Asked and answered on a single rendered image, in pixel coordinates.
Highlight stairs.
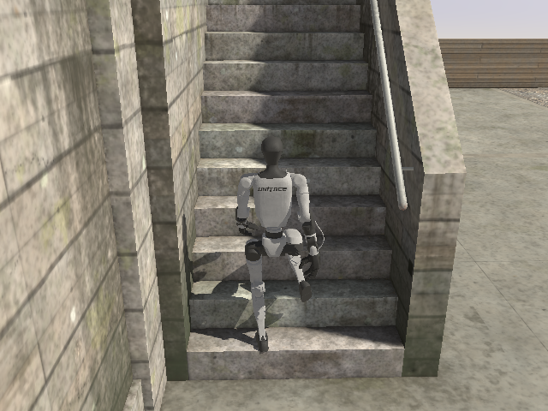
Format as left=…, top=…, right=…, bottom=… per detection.
left=187, top=0, right=405, bottom=380

